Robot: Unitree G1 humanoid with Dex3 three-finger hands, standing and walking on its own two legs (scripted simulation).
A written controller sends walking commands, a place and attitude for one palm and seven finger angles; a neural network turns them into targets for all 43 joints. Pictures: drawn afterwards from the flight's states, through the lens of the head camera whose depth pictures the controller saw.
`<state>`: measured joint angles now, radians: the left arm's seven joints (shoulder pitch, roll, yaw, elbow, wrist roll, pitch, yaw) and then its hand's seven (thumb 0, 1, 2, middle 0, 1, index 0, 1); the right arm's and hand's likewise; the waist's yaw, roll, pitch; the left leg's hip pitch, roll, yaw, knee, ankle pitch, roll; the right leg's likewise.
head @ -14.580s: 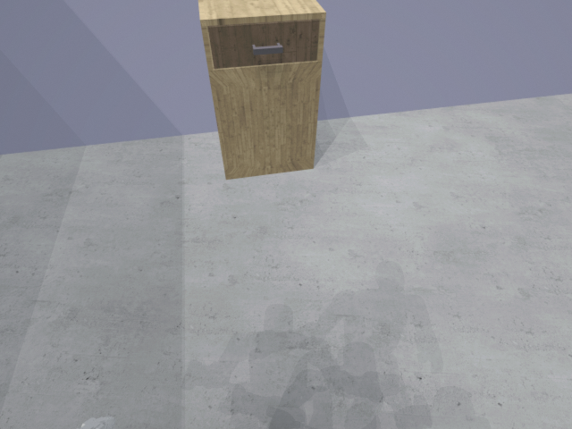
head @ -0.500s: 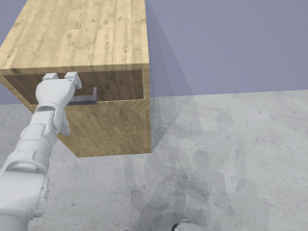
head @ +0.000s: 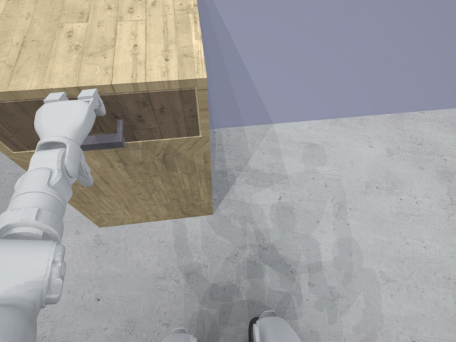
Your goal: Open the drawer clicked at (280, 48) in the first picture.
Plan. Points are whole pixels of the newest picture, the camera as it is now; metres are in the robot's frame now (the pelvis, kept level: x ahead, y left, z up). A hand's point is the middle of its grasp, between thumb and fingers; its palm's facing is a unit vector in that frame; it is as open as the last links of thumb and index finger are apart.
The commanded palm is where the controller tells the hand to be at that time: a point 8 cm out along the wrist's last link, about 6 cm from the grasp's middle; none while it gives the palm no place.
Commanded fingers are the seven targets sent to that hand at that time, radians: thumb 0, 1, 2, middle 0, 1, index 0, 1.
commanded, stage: move the hooked fingers above the handle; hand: left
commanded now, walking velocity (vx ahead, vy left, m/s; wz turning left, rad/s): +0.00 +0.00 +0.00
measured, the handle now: (95, 134) +0.54 +0.25 -0.04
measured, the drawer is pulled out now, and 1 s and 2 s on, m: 0.00 0.00 0.00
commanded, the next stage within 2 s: lower the fingers behind the handle in 0.46 s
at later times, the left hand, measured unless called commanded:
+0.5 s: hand (79, 139) +0.49 +0.25 +0.01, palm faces -0.08 -0.03 -1.00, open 13.8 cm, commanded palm +0.47 +0.25 +0.07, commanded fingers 0.00 -0.50 0.30 -0.30 -1.20 -0.30 -1.20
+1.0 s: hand (81, 151) +0.48 +0.26 -0.01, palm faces -0.07 -0.04 -1.00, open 13.8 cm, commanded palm +0.47 +0.25 +0.04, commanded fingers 0.00 -0.50 0.30 -0.30 -1.20 -0.30 -1.20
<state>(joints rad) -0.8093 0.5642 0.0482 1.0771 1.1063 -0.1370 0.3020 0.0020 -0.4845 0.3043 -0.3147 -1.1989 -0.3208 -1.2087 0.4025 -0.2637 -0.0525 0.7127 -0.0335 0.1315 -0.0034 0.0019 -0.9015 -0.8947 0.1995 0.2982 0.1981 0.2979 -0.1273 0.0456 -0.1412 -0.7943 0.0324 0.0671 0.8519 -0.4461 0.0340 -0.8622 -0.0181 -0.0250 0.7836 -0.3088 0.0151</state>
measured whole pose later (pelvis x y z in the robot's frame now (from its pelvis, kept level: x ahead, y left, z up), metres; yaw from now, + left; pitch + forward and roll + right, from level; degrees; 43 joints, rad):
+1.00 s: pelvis +0.00 +0.00 -0.01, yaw +1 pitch +24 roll -2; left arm -0.80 0.57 0.06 1.10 1.13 -0.17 0.37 0.00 -0.49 0.30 -0.32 -1.20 -0.32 -1.21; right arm 0.35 -0.27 -0.05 0.71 -0.05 0.13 0.01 0.00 -0.90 -0.89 0.20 0.30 0.20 0.30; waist -0.13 0.04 -0.16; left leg -0.88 0.03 0.05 0.94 -0.48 0.03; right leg -0.94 -0.02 -0.04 0.86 -0.34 0.02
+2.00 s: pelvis -0.02 +0.00 -0.05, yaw +0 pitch +29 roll -3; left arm -0.87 0.59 0.07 1.12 1.14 -0.13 0.39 0.00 -0.49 0.30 -0.31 -1.20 -0.32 -1.21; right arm 0.32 -0.27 -0.02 0.70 -0.05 0.10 0.00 0.00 -0.90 -0.89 0.20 0.30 0.20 0.30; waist -0.16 0.05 -0.17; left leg -1.12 0.04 0.03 1.15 -0.54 0.03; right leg -1.17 -0.02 -0.05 1.05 -0.39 0.01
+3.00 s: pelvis -0.02 +0.00 -0.05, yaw +0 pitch +29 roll -3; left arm -0.86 0.59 0.06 1.12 1.13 -0.12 0.38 0.00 0.72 0.81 -0.38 -1.34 -0.41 -1.35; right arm 0.33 -0.27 -0.02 0.70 -0.05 0.09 0.00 0.00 -0.90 -0.89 0.20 0.30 0.20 0.30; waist -0.17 0.06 -0.16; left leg -1.10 0.04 0.03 1.13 -0.54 0.03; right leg -1.15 -0.01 -0.05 1.03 -0.39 0.01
